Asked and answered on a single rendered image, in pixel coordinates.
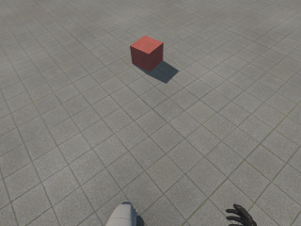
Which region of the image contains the left robot thigh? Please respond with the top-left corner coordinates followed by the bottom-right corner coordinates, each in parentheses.
top-left (105, 204), bottom-right (137, 226)

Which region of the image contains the carton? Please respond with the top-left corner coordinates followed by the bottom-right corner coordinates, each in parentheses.
top-left (130, 36), bottom-right (164, 72)

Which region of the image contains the robot left shin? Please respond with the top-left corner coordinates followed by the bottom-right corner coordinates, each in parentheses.
top-left (122, 201), bottom-right (133, 206)

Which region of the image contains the right robot hand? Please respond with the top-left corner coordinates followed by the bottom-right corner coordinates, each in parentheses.
top-left (226, 203), bottom-right (257, 226)

